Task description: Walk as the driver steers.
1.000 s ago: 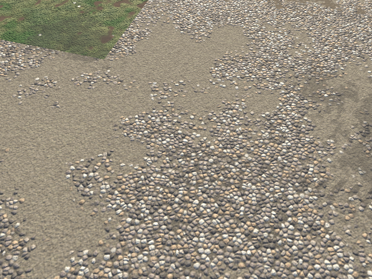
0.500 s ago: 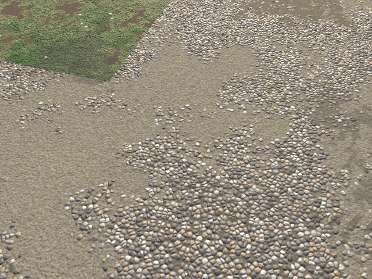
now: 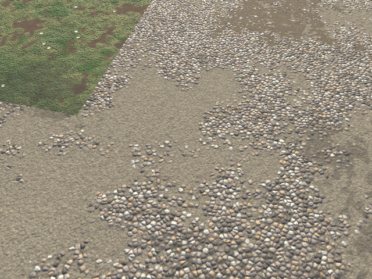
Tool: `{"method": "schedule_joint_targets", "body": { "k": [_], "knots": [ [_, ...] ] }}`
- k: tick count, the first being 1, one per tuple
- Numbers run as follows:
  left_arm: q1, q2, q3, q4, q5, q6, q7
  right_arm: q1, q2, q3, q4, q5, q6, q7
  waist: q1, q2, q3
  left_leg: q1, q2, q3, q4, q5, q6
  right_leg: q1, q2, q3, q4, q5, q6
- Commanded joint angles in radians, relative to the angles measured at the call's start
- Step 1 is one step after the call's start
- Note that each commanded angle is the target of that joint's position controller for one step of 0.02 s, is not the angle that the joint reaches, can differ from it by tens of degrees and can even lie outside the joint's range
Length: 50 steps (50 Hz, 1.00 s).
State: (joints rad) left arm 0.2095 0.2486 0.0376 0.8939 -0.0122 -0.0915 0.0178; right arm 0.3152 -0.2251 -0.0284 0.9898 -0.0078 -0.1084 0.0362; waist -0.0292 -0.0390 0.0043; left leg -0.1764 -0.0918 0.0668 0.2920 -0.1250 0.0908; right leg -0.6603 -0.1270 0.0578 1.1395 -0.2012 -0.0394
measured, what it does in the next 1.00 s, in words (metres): walks ahead: right foot, then left foot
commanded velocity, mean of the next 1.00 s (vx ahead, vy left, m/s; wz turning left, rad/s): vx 0.13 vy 0.00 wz -0.06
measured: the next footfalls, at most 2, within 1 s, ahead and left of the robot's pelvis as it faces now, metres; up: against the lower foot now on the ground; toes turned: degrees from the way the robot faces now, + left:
right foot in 0.24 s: +0.28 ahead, -0.14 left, +0.00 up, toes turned +0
left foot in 0.54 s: +0.21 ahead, +0.09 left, +0.00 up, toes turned +2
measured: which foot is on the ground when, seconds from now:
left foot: down 0.00-0.24, up 0.26-0.52, down 0.54-1.00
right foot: up 0.00-0.22, down 0.24-0.86, up 0.88-1.00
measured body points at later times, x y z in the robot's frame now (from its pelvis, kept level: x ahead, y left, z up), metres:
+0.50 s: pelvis +0.16 -0.05 -0.01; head +0.18 -0.06 +0.44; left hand +0.26 +0.19 -0.14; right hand +0.22 -0.30 -0.16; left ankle +0.15 +0.10 -0.73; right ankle +0.24 -0.14 -0.74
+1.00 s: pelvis +0.22 -0.05 -0.01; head +0.24 -0.06 +0.44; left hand +0.34 +0.21 -0.14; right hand +0.21 -0.31 -0.16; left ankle +0.17 +0.09 -0.74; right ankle +0.24 -0.16 -0.71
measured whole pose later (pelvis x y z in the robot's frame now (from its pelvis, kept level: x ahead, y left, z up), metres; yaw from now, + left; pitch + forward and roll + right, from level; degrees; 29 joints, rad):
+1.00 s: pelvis +0.22 -0.05 -0.01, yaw -4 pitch +1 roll +1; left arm 0.18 0.24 0.07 0.93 -0.03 -0.02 0.00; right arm 0.32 -0.23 -0.07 1.02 0.02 -0.06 -0.07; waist -0.03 0.01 0.01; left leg -0.14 0.06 0.09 0.50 -0.37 -0.03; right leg -0.49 -0.02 -0.02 0.91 -0.45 -0.07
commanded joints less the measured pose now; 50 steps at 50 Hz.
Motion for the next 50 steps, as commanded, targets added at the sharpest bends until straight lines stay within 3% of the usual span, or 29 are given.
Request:
{"method": "schedule_joint_targets", "body": {
  "k": [1,4,7,9,11,12,13,14,15,16,17,19,21,24,26,27,28,29,31,37,40,42,43,44,45,46,47,48,50],
  "knots": [
    [0.053,0.043,0.013,-0.037,0.016,0.003,0.01,-0.057,-0.124,-0.015,-0.056,-0.007,-0.017,-0.018,0.06,0.073,0.056,-0.141,0.261,-0.152,-0.167,0.345,0.163,0.036,-0.022,-0.015,-0.16,0.143,0.034],
    [-0.054,0.009,0.0,-0.057,0.014,-0.004,0.002,-0.003,-0.144,-0.015,-0.041,0.002,-0.002,-0.032,0.014,0.084,0.017,-0.095,0.222,-0.077,-0.109,0.463,0.115,0.133,0.037,-0.062,-0.413,0.282,0.04],
    [-0.117,0.027,0.0,-0.074,0.007,0.003,-0.008,0.039,-0.156,-0.016,-0.014,0.013,0.017,-0.038,-0.012,0.105,-0.002,0.005,0.259,-0.105,-0.053,0.429,0.108,0.164,0.065,-0.049,-0.524,0.288,0.039],
    [-0.124,0.053,0.007,-0.085,0.014,0.001,-0.015,0.027,-0.148,-0.015,-0.006,0.018,0.027,-0.042,0.001,0.118,-0.018,0.072,0.284,-0.138,0.02,0.435,0.088,0.184,0.077,-0.033,-0.589,0.232,0.013],
    [-0.024,0.089,0.024,-0.047,0.027,-0.009,-0.016,-0.003,-0.138,-0.013,-0.008,0.025,0.035,-0.047,0.054,0.094,-0.067,0.096,0.245,-0.141,0.15,0.402,0.045,0.331,0.105,-0.051,-0.715,0.3,-0.021],
    [0.054,0.153,0.043,-0.025,0.036,-0.015,-0.009,0.033,-0.125,-0.008,-0.009,0.011,0.031,-0.049,0.062,0.034,-0.131,0.049,0.176,-0.106,0.284,0.324,0.005,0.491,0.038,0.002,-0.71,0.655,-0.051],
    [0.114,0.199,0.047,-0.016,0.045,-0.007,-0.006,0.167,-0.034,0.019,0.013,-0.01,0.02,-0.043,0.02,-0.126,-0.253,-0.19,0.085,-0.064,0.509,-0.083,-0.05,0.808,-0.149,0.176,-0.618,0.996,-0.177],
    [0.161,0.124,0.028,-0.002,0.039,0.005,-0.011,0.224,-0.003,0.034,0.04,0.001,0.024,-0.041,0.043,-0.234,-0.356,-0.28,0.052,-0.088,0.701,-0.511,-0.091,0.868,-0.273,0.335,-0.663,0.978,-0.29],
    [0.14,0.08,0.014,-0.009,0.025,0.012,-0.02,0.178,-0.087,0.013,0.038,0.017,0.039,-0.04,0.048,-0.152,-0.327,-0.302,0.085,-0.14,0.789,-0.557,-0.1,0.78,-0.241,0.348,-0.716,0.716,-0.275],
    [0.057,0.083,0.012,-0.023,0.018,0.015,-0.023,0.1,-0.109,0.003,0.019,0.025,0.059,-0.046,0.036,-0.082,-0.235,-0.34,0.114,-0.137,0.817,-0.512,-0.109,0.668,-0.209,0.315,-0.76,0.497,-0.236],
    [-0.018,0.082,0.008,-0.04,0.021,0.017,-0.021,0.042,-0.108,-0.004,0.011,0.021,0.078,-0.056,0.024,-0.03,-0.166,-0.337,0.14,-0.132,0.795,-0.459,-0.118,0.549,-0.18,0.276,-0.807,0.344,-0.209],
    [-0.119,0.091,0.009,-0.052,0.037,0.025,-0.015,0.029,-0.073,-0.004,0.01,0.012,0.106,-0.074,-0.019,-0.061,-0.097,-0.218,0.16,-0.117,0.654,-0.365,-0.132,0.346,-0.108,0.177,-0.879,0.174,-0.164],
    [-0.109,0.08,0.009,-0.038,0.046,0.033,-0.008,0.048,-0.044,0.001,0.031,0.008,0.113,-0.085,-0.019,-0.089,-0.094,-0.13,0.137,-0.083,0.536,-0.322,-0.136,0.291,-0.064,0.111,-0.892,0.132,-0.162],
    [-0.099,0.076,0.007,-0.021,0.024,0.041,0.001,0.048,-0.04,0.0,0.048,0.006,0.119,-0.087,-0.02,-0.082,-0.106,-0.039,0.124,-0.061,0.345,-0.164,-0.121,0.285,-0.049,0.1,-0.891,-0.064,-0.152],
    [-0.076,0.063,0.003,-0.001,0.009,0.049,0.004,0.032,-0.048,-0.002,0.051,-0.01,0.122,-0.082,-0.022,-0.065,-0.066,0.022,0.117,-0.049,0.219,-0.076,-0.092,0.239,-0.017,0.09,-0.892,-0.26,-0.096],
    [-0.054,0.056,0.001,0.012,0.01,0.051,0.003,0.029,-0.065,-0.003,0.046,-0.021,0.123,-0.08,-0.015,-0.044,-0.034,0.025,0.152,-0.083,0.181,-0.073,-0.07,0.218,0.001,0.086,-0.885,-0.326,-0.056],
    [-0.033,0.059,0.005,0.016,0.014,0.054,0.003,0.019,-0.107,-0.01,0.043,-0.015,0.122,-0.082,0.016,0.01,0.014,-0.035,0.174,-0.101,0.159,-0.163,-0.044,0.221,0.045,0.052,-0.866,-0.321,-0.026],
    [-0.027,0.057,0.009,0.019,0.014,0.058,0.008,0.007,-0.121,-0.017,0.057,-0.002,0.115,-0.079,0.028,0.097,0.049,-0.161,0.164,-0.111,0.123,-0.304,-0.029,0.3,0.094,-0.013,-0.826,-0.246,-0.005],
    [-0.021,0.049,0.01,0.031,0.015,0.061,0.016,-0.027,-0.076,-0.009,0.059,-0.003,0.093,-0.077,0.04,0.144,0.051,-0.237,0.166,-0.122,0.062,-0.325,-0.049,0.413,0.103,-0.035,-0.75,-0.11,-0.007],
    [-0.006,0.034,0.012,0.07,0.016,0.065,0.012,-0.002,-0.06,-0.008,0.076,0.006,0.067,-0.076,0.029,0.083,0.012,-0.158,0.152,-0.104,0.1,-0.154,-0.065,0.457,0.101,-0.044,-0.703,0.078,-0.02],
    [-0.068,0.074,0.024,0.031,0.004,0.07,0.013,0.0,-0.117,-0.029,0.052,0.009,0.076,-0.095,0.008,0.066,0.005,-0.091,0.151,-0.085,0.15,-0.1,-0.054,0.37,0.113,-0.037,-0.649,0.155,-0.036],
    [-0.076,0.062,0.026,0.012,0.0,0.078,0.014,0.05,-0.124,-0.04,0.05,0.008,0.085,-0.109,-0.011,0.08,-0.029,-0.044,0.181,-0.105,0.141,-0.178,-0.029,0.315,0.137,-0.044,-0.595,0.081,-0.041],
    [-0.087,0.049,0.027,0.0,-0.002,0.082,0.013,0.082,-0.136,-0.048,0.049,0.011,0.086,-0.113,-0.027,0.118,-0.017,-0.01,0.231,-0.165,0.099,-0.317,0.008,0.236,0.164,-0.064,-0.537,-0.092,-0.038],
    [-0.103,0.035,0.027,-0.017,-0.006,0.081,0.008,0.098,-0.166,-0.059,0.042,0.019,0.082,-0.116,-0.037,0.197,0.015,0.027,0.347,-0.299,0.02,-0.452,0.075,0.128,0.187,-0.099,-0.426,-0.241,-0.036],
    [-0.137,0.034,0.025,-0.044,-0.005,0.073,-0.003,0.089,-0.188,-0.069,0.028,0.023,0.07,-0.119,-0.05,0.245,0.066,0.039,0.487,-0.44,-0.06,-0.512,0.144,0.019,0.142,-0.09,-0.268,-0.293,-0.038],
    [-0.172,0.049,0.031,-0.066,-0.009,0.066,-0.012,0.088,-0.182,-0.07,0.016,0.012,0.051,-0.12,-0.061,0.208,0.107,0.066,0.553,-0.516,-0.093,-0.475,0.181,-0.086,0.089,-0.023,-0.142,-0.349,-0.043],
    [-0.159,0.052,0.036,-0.068,-0.02,0.06,-0.018,0.055,-0.175,-0.07,0.004,0.012,0.034,-0.119,-0.033,0.163,0.131,0.106,0.558,-0.499,-0.089,-0.418,0.167,-0.158,0.049,0.031,-0.105,-0.345,-0.047],
    [-0.147,0.051,0.036,-0.064,-0.025,0.056,-0.023,0.016,-0.161,-0.068,-0.009,0.024,0.024,-0.114,-0.017,0.146,0.13,0.151,0.532,-0.433,-0.085,-0.359,0.13,-0.183,0.024,0.043,-0.145,-0.31,-0.046],
    [-0.163,0.03,0.03,-0.065,-0.016,0.047,-0.034,-0.025,-0.172,-0.073,-0.019,0.032,0.022,-0.098,-0.018,0.128,0.1,0.105,0.441,-0.239,-0.079,-0.212,0.06,-0.026,0.028,-0.052,-0.285,-0.221,-0.033]
  ]
}}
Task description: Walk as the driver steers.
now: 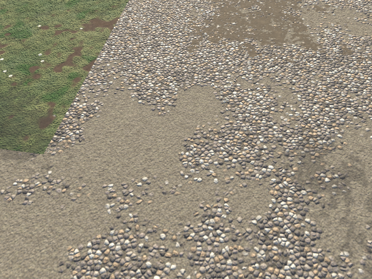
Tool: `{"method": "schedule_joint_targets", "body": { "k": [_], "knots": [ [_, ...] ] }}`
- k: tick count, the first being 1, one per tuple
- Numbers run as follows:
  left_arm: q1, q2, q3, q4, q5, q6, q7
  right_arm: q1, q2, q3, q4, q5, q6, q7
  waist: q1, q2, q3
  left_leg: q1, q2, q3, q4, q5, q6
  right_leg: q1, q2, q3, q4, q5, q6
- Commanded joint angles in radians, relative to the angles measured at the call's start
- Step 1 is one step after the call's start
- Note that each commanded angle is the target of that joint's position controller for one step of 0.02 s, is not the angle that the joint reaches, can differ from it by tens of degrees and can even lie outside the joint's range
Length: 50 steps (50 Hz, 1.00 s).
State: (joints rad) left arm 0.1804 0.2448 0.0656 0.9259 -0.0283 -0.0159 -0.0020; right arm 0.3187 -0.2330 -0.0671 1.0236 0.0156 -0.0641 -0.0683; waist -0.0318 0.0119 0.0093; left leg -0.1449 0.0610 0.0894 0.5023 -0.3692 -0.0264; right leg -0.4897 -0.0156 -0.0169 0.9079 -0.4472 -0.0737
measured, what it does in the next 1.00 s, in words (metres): walks ahead, turning right: right foot, then left foot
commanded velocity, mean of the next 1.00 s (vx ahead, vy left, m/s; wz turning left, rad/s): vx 0.44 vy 0.00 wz -0.37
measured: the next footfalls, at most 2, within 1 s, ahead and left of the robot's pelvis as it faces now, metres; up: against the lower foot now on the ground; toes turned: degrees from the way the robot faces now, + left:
right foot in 0.12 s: +0.12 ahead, -0.15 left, +0.00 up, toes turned -7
left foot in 0.60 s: +0.48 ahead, -0.02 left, +0.00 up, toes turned -21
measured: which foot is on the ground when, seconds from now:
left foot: down 0.00-0.12, up 0.14-0.58, down 0.60-1.00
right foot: up 0.00-0.10, down 0.12-0.60, up 0.62-1.00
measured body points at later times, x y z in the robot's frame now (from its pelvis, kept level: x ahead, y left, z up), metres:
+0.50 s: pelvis +0.20 -0.07 +0.01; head +0.23 -0.10 +0.46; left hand +0.27 +0.19 -0.11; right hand +0.38 -0.36 -0.07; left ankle +0.43 +0.03 -0.69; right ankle +0.08 -0.14 -0.73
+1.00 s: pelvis +0.47 -0.14 +0.01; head +0.50 -0.15 +0.46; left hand +0.76 -0.01 -0.08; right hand +0.35 -0.38 -0.12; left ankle +0.44 +0.00 -0.73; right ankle +0.58 -0.35 -0.69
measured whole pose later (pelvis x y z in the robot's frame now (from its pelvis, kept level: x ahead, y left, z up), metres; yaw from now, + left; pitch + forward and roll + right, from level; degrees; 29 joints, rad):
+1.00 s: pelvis +0.47 -0.14 +0.01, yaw -23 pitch +2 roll +2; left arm 0.07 0.25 0.04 0.75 -0.01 -0.08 -0.01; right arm 0.38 -0.26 -0.06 0.95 0.02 -0.10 0.01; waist -0.10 -0.04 0.01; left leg -0.02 -0.04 0.04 0.22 -0.24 0.02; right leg -0.65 -0.10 0.03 0.62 0.02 -0.02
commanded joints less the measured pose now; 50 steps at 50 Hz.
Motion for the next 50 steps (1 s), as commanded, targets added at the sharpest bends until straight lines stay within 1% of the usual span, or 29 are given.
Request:
{"method": "schedule_joint_targets", "body": {
  "k": [1,3,5,6,7,8,9,10,11,12,13,16,18,21,25,28,29,30,31,32,33,34,35,36,38,40,44,47,50],
  "knots": [
    [-0.127,0.023,-0.001,-0.094,0.003,-0.03,-0.021,-0.04,-0.181,-0.04,-0.053,0.005,-0.019,0.017,-0.009,0.092,0.081,0.008,0.243,-0.175,-0.281,0.065,0.156,-0.076,-0.058,-0.033,-0.108,0.058,0.009],
    [-0.063,0.033,0.007,-0.07,-0.003,-0.025,-0.032,-0.049,-0.201,-0.05,-0.052,0.006,-0.011,0.034,0.022,0.099,0.06,-0.086,0.196,-0.067,-0.218,0.052,0.135,0.132,0.006,-0.124,-0.215,0.165,0.015],
    [0.082,0.082,0.041,-0.025,-0.001,-0.015,-0.03,-0.054,-0.199,-0.048,-0.059,0.007,-0.008,0.043,0.095,0.064,-0.004,-0.159,0.16,0.009,-0.005,0.243,0.102,0.369,0.096,-0.189,-0.289,0.199,-0.015],
    [0.203,0.141,0.072,-0.004,-0.009,-0.013,-0.022,-0.073,-0.16,-0.035,-0.073,-0.005,-0.011,0.047,0.163,-0.041,-0.06,-0.259,0.121,0.084,0.28,0.333,0.047,0.534,0.048,-0.059,-0.35,0.179,-0.069],
    [0.287,0.293,0.097,-0.013,-0.006,-0.022,-0.011,-0.124,-0.046,0.0,-0.16,-0.035,-0.032,0.052,0.154,-0.386,-0.109,-0.583,-0.032,0.068,0.708,-0.119,-0.031,0.692,-0.247,0.562,-0.566,0.071,-0.25],
    [0.309,0.255,0.075,-0.018,0.01,-0.049,-0.023,-0.183,-0.074,-0.003,-0.192,0.007,-0.068,0.056,0.165,-0.267,-0.17,-0.731,-0.074,-0.143,0.866,-0.195,-0.005,0.731,-0.356,0.878,-0.745,-0.066,-0.338],
    [0.256,0.208,0.059,-0.03,0.016,-0.07,-0.025,-0.228,-0.113,-0.009,-0.208,0.042,-0.091,0.065,0.144,-0.179,-0.072,-0.831,-0.016,-0.17,0.9,-0.12,0.04,0.702,-0.352,0.799,-0.727,-0.057,-0.304],
    [0.185,0.161,0.044,-0.053,0.017,-0.079,-0.026,-0.226,-0.134,-0.011,-0.201,0.03,-0.102,0.067,0.11,-0.104,-0.034,-0.807,0.023,-0.171,0.849,-0.029,0.07,0.631,-0.308,0.668,-0.691,0.037,-0.255],
    [0.105,0.141,0.035,-0.083,0.017,-0.078,-0.026,-0.203,-0.144,-0.018,-0.181,0.004,-0.102,0.062,0.069,-0.041,-0.011,-0.727,0.057,-0.178,0.76,0.051,0.075,0.524,-0.26,0.548,-0.685,0.137,-0.217],
    [0.06,0.123,0.027,-0.104,0.02,-0.077,-0.023,-0.181,-0.156,-0.027,-0.174,-0.008,-0.095,0.059,0.038,-0.046,-0.01,-0.637,0.076,-0.181,0.672,0.099,0.074,0.445,-0.218,0.46,-0.704,0.197,-0.193],
    [0.055,0.113,0.022,-0.111,0.021,-0.075,-0.017,-0.178,-0.156,-0.031,-0.174,-0.009,-0.085,0.061,0.025,-0.064,-0.009,-0.583,0.074,-0.173,0.608,0.129,0.066,0.407,-0.194,0.413,-0.723,0.25,-0.182],
    [0.13,0.137,0.026,-0.097,0.012,-0.076,0.007,-0.254,-0.118,-0.026,-0.204,-0.023,-0.068,0.06,0.034,-0.045,0.014,-0.564,0.027,-0.135,0.4,0.249,0.022,0.377,-0.155,0.312,-0.737,0.416,-0.18],
    [0.162,0.148,0.03,-0.095,0.01,-0.071,0.019,-0.34,-0.087,-0.014,-0.235,-0.021,-0.067,0.065,0.056,-0.059,0.03,-0.526,-0.01,-0.125,0.218,0.359,0.008,0.344,-0.127,0.272,-0.734,0.415,-0.163],
    [0.197,0.155,0.036,-0.089,0.009,-0.069,0.024,-0.438,-0.074,-0.003,-0.274,-0.007,-0.067,0.078,0.089,-0.099,0.049,-0.447,-0.047,-0.114,0.065,0.457,0.002,0.295,-0.12,0.272,-0.732,0.358,-0.139],
    [0.229,0.146,0.04,-0.077,-0.004,-0.062,0.027,-0.481,-0.11,-0.006,-0.314,-0.001,-0.077,0.089,0.094,-0.104,0.051,-0.413,-0.047,-0.155,-0.021,0.45,0.016,0.375,-0.157,0.344,-0.662,0.354,-0.121],
    [0.23,0.147,0.046,-0.077,0.009,-0.05,0.032,-0.407,-0.144,-0.016,-0.301,-0.005,-0.092,0.095,0.062,-0.138,0.015,-0.311,-0.06,-0.121,-0.043,0.359,0.052,0.453,-0.18,0.357,-0.571,0.532,-0.106],
    [0.226,0.137,0.042,-0.082,0.014,-0.047,0.03,-0.314,-0.168,-0.03,-0.275,-0.009,-0.095,0.091,0.019,-0.141,-0.039,-0.188,-0.082,-0.093,-0.067,0.333,0.081,0.464,-0.14,0.331,-0.467,0.701,-0.088],
    [0.205,0.116,0.03,-0.099,0.025,-0.046,0.023,-0.161,-0.203,-0.044,-0.245,-0.02,-0.097,0.087,-0.053,-0.13,-0.159,0.048,-0.018,-0.145,-0.028,0.33,0.136,0.385,-0.087,0.293,-0.268,0.733,-0.06],
    [0.271,0.057,0.012,-0.115,0.031,-0.052,0.019,0.016,-0.27,-0.062,-0.221,-0.032,-0.093,0.082,-0.074,0.034,-0.329,0.421,0.187,-0.445,-0.015,0.245,0.25,0.102,0.026,0.215,0.072,0.471,0.001],
    [0.394,0.011,-0.005,-0.099,-0.005,-0.065,0.015,0.087,-0.275,-0.066,-0.175,-0.026,-0.083,0.098,-0.032,0.325,-0.404,0.585,0.342,-0.857,-0.176,0.01,0.345,-0.161,0.111,0.2,0.32,-0.124,0.037],
    [0.32,0.113,0.014,-0.094,-0.024,-0.071,0.017,0.044,-0.183,-0.043,-0.182,-0.003,-0.081,0.101,-0.051,0.203,-0.264,0.491,0.312,-0.834,-0.221,-0.136,0.302,-0.264,0.051,0.241,0.417,-0.088,0.024],
    [0.199,0.149,0.02,-0.124,-0.019,-0.075,0.017,-0.042,-0.143,-0.03,-0.2,0.001,-0.075,0.097,-0.049,0.095,-0.126,0.329,0.277,-0.672,-0.238,-0.081,0.263,-0.282,0.01,0.204,0.407,0.007,0.016],
    [0.133,0.141,0.019,-0.141,-0.001,-0.079,0.019,-0.104,-0.132,-0.023,-0.21,-0.01,-0.069,0.096,-0.023,0.022,-0.057,0.18,0.241,-0.563,-0.263,0.044,0.25,-0.242,-0.031,0.171,0.362,0.08,0.014],
    [0.114,0.128,0.023,-0.149,0.012,-0.079,0.018,-0.131,-0.113,-0.016,-0.21,-0.021,-0.067,0.096,0.005,0.022,-0.028,0.091,0.207,-0.489,-0.288,0.136,0.246,-0.204,-0.065,0.158,0.307,0.121,0.012],
    [0.14,0.09,0.019,-0.15,0.012,-0.07,0.013,-0.13,-0.101,-0.009,-0.198,-0.024,-0.069,0.096,0.039,0.066,-0.032,0.016,0.166,-0.398,-0.332,0.212,0.248,-0.14,-0.101,0.13,0.235,0.148,0.014],
    [0.112,0.066,0.01,-0.165,0.016,-0.064,0.012,-0.1,-0.129,-0.015,-0.18,-0.016,-0.072,0.092,0.04,0.064,-0.013,-0.01,0.167,-0.343,-0.368,0.282,0.268,-0.164,-0.118,0.105,0.159,0.183,0.03],
    [-0.025,0.052,-0.005,-0.208,0.026,-0.069,0.006,-0.049,-0.173,-0.023,-0.159,-0.006,-0.059,0.078,0.007,0.045,0.015,-0.01,0.14,-0.231,-0.394,0.375,0.251,-0.181,-0.116,0.067,-0.096,0.39,0.056],
    [-0.129,0.045,-0.014,-0.232,0.017,-0.075,-0.006,0.009,-0.187,-0.022,-0.139,0.005,-0.049,0.075,-0.031,0.051,0.03,-0.014,0.116,-0.165,-0.379,0.383,0.224,-0.107,-0.077,0.024,-0.257,0.503,0.063],
    [-0.207,0.06,-0.014,-0.266,0.008,-0.077,-0.02,0.065,-0.194,-0.02,-0.114,0.011,-0.036,0.075,-0.05,0.059,0.049,0.067,0.16,-0.18,-0.345,0.367,0.214,-0.107,-0.06,0.023,-0.334,0.483,0.05]
  ]
}}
